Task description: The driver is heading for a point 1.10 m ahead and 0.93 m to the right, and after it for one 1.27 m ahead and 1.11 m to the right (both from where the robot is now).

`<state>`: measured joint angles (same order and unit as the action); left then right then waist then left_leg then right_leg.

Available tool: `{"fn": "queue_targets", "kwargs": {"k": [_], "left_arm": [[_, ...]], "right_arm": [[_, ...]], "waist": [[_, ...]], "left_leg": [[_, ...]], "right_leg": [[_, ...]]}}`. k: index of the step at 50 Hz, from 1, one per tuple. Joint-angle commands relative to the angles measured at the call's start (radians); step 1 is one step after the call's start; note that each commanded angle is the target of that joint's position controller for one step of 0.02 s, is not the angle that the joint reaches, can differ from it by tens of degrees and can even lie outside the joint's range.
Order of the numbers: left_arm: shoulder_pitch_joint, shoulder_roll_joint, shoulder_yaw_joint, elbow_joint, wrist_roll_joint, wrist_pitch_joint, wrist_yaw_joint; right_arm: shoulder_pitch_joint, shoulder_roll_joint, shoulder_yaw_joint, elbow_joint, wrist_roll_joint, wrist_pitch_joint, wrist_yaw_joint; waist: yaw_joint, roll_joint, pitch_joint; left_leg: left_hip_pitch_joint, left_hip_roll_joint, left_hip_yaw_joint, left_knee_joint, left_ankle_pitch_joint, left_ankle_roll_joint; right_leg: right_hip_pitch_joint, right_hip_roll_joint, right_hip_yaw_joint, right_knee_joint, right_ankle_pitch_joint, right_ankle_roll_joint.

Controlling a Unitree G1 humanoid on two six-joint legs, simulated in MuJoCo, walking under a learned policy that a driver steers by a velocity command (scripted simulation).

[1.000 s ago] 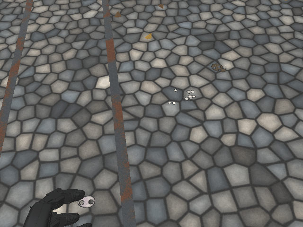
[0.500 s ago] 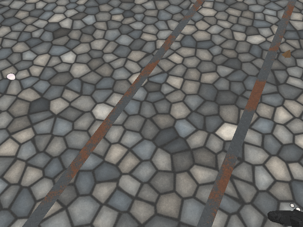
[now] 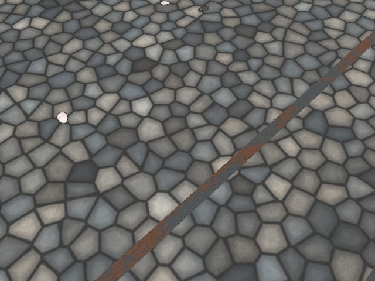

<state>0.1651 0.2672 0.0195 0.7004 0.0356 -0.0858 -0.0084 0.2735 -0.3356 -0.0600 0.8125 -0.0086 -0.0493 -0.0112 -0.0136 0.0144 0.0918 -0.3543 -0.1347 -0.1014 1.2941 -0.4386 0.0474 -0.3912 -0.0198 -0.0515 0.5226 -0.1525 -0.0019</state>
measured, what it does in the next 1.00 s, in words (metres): walks ahead, turning right: left foot, then right foot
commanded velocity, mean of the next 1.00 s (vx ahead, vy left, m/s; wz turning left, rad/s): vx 0.10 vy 0.00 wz -0.50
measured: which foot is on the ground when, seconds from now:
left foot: up 0.00-0.24, down 0.26-0.64, up 0.66-1.00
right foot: down 0.00-0.26, up 0.28-0.64, down 0.66-1.00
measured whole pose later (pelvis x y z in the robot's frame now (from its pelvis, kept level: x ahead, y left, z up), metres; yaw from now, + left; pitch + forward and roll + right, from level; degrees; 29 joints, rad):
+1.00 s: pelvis +0.14 -0.01 +0.01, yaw -35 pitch +2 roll +2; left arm 0.24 0.34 0.10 0.64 0.01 0.07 -0.01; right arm 0.14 -0.30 -0.04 0.70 -0.02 0.03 -0.02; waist 0.04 0.00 0.05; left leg -0.46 -0.05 -0.09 0.80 -0.37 -0.04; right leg -0.31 0.14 0.23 0.50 -0.21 -0.06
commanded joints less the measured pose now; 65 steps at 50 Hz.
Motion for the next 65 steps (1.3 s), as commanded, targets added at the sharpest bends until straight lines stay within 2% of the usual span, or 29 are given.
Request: {"fn": "queue_targets", "kwargs": {"k": [1, 4, 7, 10, 12, 13, 14, 15, 16, 19, 23, 30, 32, 33, 34, 35, 37, 39, 41, 49, 51, 53, 54, 55, 56, 57, 59, 61, 65], "left_arm": [[0.188, 0.089, 0.024, 0.037, -0.022, -0.014, 0.003], [0.098, 0.124, 0.028, 0.046, -0.015, -0.02, -0.007], [0.077, 0.124, 0.029, 0.057, -0.025, -0.012, -0.018], [0.103, 0.139, 0.036, 0.077, -0.04, 0.004, -0.015], [0.169, 0.117, 0.029, 0.105, -0.04, 0.018, -0.013], [0.228, 0.101, 0.026, 0.107, -0.031, 0.023, -0.012], [0.364, 0.045, 0.014, 0.104, -0.045, 0.035, -0.002], [0.351, 0.079, 0.022, 0.113, -0.057, 0.069, 0.016], [0.3, 0.128, 0.039, 0.099, -0.046, 0.087, 0.02], [0.225, 0.113, 0.058, 0.081, -0.026, 0.118, 0.015], [0.189, 0.073, 0.062, 0.052, -0.026, 0.158, 0.006], [0.119, 0.085, 0.065, -0.028, -0.034, 0.179, -0.042], [0.187, 0.113, 0.077, -0.008, -0.025, 0.168, -0.043], [0.186, 0.206, 0.095, -0.023, -0.013, 0.156, -0.027], [0.191, 0.341, 0.127, -0.056, -0.003, 0.153, -0.012], [0.193, 0.31, 0.129, -0.046, 0.0, 0.156, 0.004], [0.044, 0.239, 0.109, -0.08, -0.012, 0.161, 0.015], [0.014, 0.198, 0.1, -0.104, -0.028, 0.156, 0.01], [0.065, 0.2, 0.105, -0.098, -0.036, 0.149, 0.003], [0.107, 0.243, 0.128, -0.115, -0.02, 0.152, 0.0], [0.081, 0.247, 0.131, -0.127, -0.015, 0.15, -0.014], [-0.047, 0.234, 0.126, -0.16, -0.01, 0.149, -0.027], [-0.094, 0.188, 0.114, -0.176, -0.018, 0.141, -0.023], [0.0, 0.079, 0.087, -0.161, -0.022, 0.13, -0.01], [-0.053, 0.121, 0.084, -0.197, -0.011, 0.121, -0.006], [-0.093, 0.196, 0.099, -0.199, 0.005, 0.117, -0.011], [-0.036, 0.193, 0.1, -0.165, 0.0, 0.117, -0.05], [0.0, 0.178, 0.093, -0.15, 0.001, 0.127, -0.082], [-0.075, 0.155, 0.076, -0.171, -0.002, 0.132, -0.089]], "right_arm": [[0.023, -0.007, 0.006, -0.08, -0.027, 0.021, 0.025], [0.031, 0.025, 0.022, -0.098, -0.029, 0.036, 0.04], [-0.034, 0.031, 0.041, -0.101, -0.017, 0.04, 0.051], [-0.068, 0.006, 0.038, -0.092, -0.028, 0.035, 0.045], [-0.057, 0.001, 0.038, -0.069, -0.048, 0.013, 0.032], [-0.044, -0.045, 0.035, -0.073, -0.056, -0.005, 0.022], [-0.034, -0.091, 0.024, -0.095, -0.047, -0.001, 0.009], [-0.014, -0.086, 0.016, -0.093, -0.004, 0.016, -0.003], [-0.016, -0.083, 0.013, -0.092, 0.011, 0.026, -0.011], [-0.11, -0.029, 0.023, -0.104, -0.003, 0.042, -0.043], [-0.151, 0.001, 0.021, -0.122, -0.018, 0.042, -0.052], [-0.148, -0.066, -0.019, -0.125, -0.028, 0.052, -0.028], [-0.122, -0.066, -0.03, -0.115, -0.022, 0.067, -0.022], [-0.073, -0.015, -0.023, -0.117, -0.021, 0.083, -0.015], [-0.189, -0.005, -0.012, -0.202, -0.028, 0.097, -0.025], [-0.237, -0.014, -0.01, -0.21, -0.026, 0.1, -0.028], [-0.173, -0.033, -0.017, -0.173, -0.008, 0.08, -0.019], [-0.12, -0.048, -0.024, -0.145, -0.031, 0.07, -0.007], [-0.13, -0.03, -0.018, -0.155, -0.023, 0.072, 0.0], [-0.188, -0.04, 0.002, -0.198, -0.006, 0.063, -0.008], [-0.152, -0.056, 0.002, -0.192, -0.008, 0.054, -0.002], [-0.041, -0.054, -0.003, -0.166, 0.006, 0.048, -0.009], [0.059, -0.096, -0.018, -0.142, 0.007, 0.04, -0.025], [0.103, -0.188, -0.036, -0.145, 0.001, 0.031, -0.038], [0.0, -0.265, -0.05, -0.169, -0.034, 0.028, -0.035], [-0.058, -0.195, -0.04, -0.175, -0.038, 0.023, -0.029], [-0.105, -0.116, -0.014, -0.187, -0.021, 0.014, -0.016], [-0.071, -0.109, -0.012, -0.176, -0.016, 0.001, -0.015], [0.049, -0.118, -0.021, -0.139, -0.022, -0.03, 0.002]], "waist": [[0.026, -0.084, -0.161], [-0.042, -0.12, -0.162], [-0.031, -0.18, -0.178], [-0.026, -0.129, -0.151], [-0.018, -0.071, -0.134], [-0.004, 0.035, -0.155], [0.039, 0.196, -0.269], [-0.009, 0.224, -0.349], [-0.016, 0.172, -0.305], [0.038, 0.105, -0.19], [0.048, 0.105, -0.193], [0.033, 0.14, -0.195], [0.068, 0.003, -0.154], [0.054, -0.284, -0.072], [0.086, -0.349, -0.012], [0.084, -0.218, -0.01], [0.004, -0.16, -0.021], [0.001, -0.147, -0.111], [0.019, -0.102, -0.148], [0.07, -0.151, -0.151], [0.054, -0.145, -0.19], [-0.054, -0.15, -0.131], [-0.123, -0.067, -0.099], [-0.095, 0.168, -0.158], [-0.061, 0.21, -0.08], [-0.023, 0.096, -0.039], [0.009, 0.1, -0.057], [0.01, 0.121, -0.063], [-0.033, 0.085, -0.026]], "left_leg": [[-0.237, 0.081, -0.036, -0.071, 0.016, -0.024], [-0.116, 0.078, 0.021, -0.33, 0.116, -0.038], [0.073, 0.095, 0.078, -0.583, 0.368, -0.029], [0.134, 0.117, 0.074, -0.701, 0.437, -0.01], [0.221, 0.13, 0.066, -0.826, 0.508, 0.009], [0.296, 0.262, -0.037, -0.848, 0.878, 0.024], [0.398, 0.502, -0.219, -0.814, 1.24, 0.135], [0.389, 0.534, -0.261, -0.823, 1.188, 0.235], [0.354, 0.517, -0.239, -0.866, 1.086, 0.252], [0.213, 0.442, -0.077, -0.949, 0.851, 0.196], [0.148, 0.424, 0.035, -0.988, 0.617, 0.184], [0.084, 0.465, 0.151, -0.931, 0.336, 0.108], [-0.043, 0.41, 0.24, -0.75, 0.126, -0.002], [-0.229, 0.278, 0.333, -0.478, -0.113, -0.093], [-0.388, 0.126, 0.18, -0.33, -0.232, -0.127], [-0.366, 0.157, 0.074, -0.225, -0.151, -0.115], [-0.316, 0.167, 0.047, -0.234, 0.064, -0.1], [-0.272, 0.146, 0.059, -0.195, 0.12, -0.099], [-0.277, 0.135, 0.051, -0.228, 0.114, -0.104], [-0.182, 0.069, 0.004, -0.524, 0.06, -0.082], [-0.038, 0.054, 0.002, -0.611, 0.024, -0.066], [0.267, 0.047, 0.01, -0.806, 0.032, -0.042], [0.472, 0.12, -0.029, -0.964, 0.027, -0.022], [0.569, 0.413, -0.297, -1.069, -0.231, 0.001], [0.413, 0.549, -0.624, -1.198, -0.428, 0.073], [0.325, 0.533, -0.542, -1.163, -0.407, 0.083], [0.292, 0.411, -0.299, -1.154, -0.244, 0.047], [0.27, 0.365, -0.153, -1.164, -0.162, 0.036], [0.323, 0.386, -0.033, -1.178, -0.09, 0.04]], "right_leg": [[0.333, -0.273, 0.271, -0.165, 0.788, -0.198], [0.171, -0.225, 0.126, -0.216, 0.835, -0.188], [0.091, -0.158, 0.028, -0.236, 0.657, -0.135], [0.109, -0.18, 0.051, -0.187, 0.496, -0.11], [0.111, -0.122, 0.083, -0.084, 0.349, -0.076], [0.085, -0.068, 0.068, 0.016, 0.16, -0.04], [0.041, 0.015, 0.027, 0.183, -0.317, -0.015], [0.027, 0.056, 0.044, 0.371, -0.508, -0.019], [-0.042, 0.063, 0.057, 0.509, -0.523, -0.018], [-0.085, 0.007, 0.071, 0.614, -0.392, 0.013], [-0.051, -0.008, 0.037, 0.571, -0.317, 0.04], [0.143, -0.006, -0.048, 0.202, -0.253, -0.022], [0.273, 0.005, 0.018, -0.026, -0.158, -0.065], [0.266, -0.206, 0.369, -0.234, -0.107, -0.12], [0.158, -0.37, 0.683, -0.299, 0.076, -0.259], [0.135, -0.326, 0.6, -0.296, 0.01, -0.278], [0.115, -0.18, 0.429, -0.255, -0.04, -0.207], [0.179, -0.124, 0.374, -0.193, 0.16, -0.195], [0.245, -0.119, 0.396, -0.162, 0.237, -0.198], [0.276, -0.103, 0.598, -0.121, 0.218, -0.212], [0.183, -0.067, 0.661, -0.175, -0.237, -0.21], [-0.103, -0.004, 0.67, -0.19, -0.534, -0.156], [-0.3, 0.081, 0.562, -0.091, -0.578, -0.082], [-0.364, 0.196, 0.33, 0.296, -0.561, -0.037], [-0.51, 0.204, 0.243, 0.447, -0.364, -0.018], [-0.487, 0.083, 0.24, 0.54, -0.233, -0.015], [-0.447, 0.067, 0.193, 0.627, -0.121, 0.001], [-0.438, 0.034, 0.144, 0.727, -0.057, 0.011], [-0.541, -0.007, 0.125, 0.762, 0.022, 0.021]]}}
Keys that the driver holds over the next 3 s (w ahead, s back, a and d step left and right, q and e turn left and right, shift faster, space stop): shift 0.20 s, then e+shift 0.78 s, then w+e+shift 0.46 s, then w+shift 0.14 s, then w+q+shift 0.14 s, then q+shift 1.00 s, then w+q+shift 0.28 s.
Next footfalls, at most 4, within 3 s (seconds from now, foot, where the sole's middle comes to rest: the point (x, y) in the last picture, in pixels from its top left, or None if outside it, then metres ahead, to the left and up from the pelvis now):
0.26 left None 0.28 0.10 -0.77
0.66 right None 0.15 -0.11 -0.77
1.08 left None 0.26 0.04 -0.77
1.60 right None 0.23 -0.43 -0.77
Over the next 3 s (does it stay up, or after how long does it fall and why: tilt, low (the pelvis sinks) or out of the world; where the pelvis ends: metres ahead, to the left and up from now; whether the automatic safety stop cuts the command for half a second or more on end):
stays up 0.44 -0.80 0.02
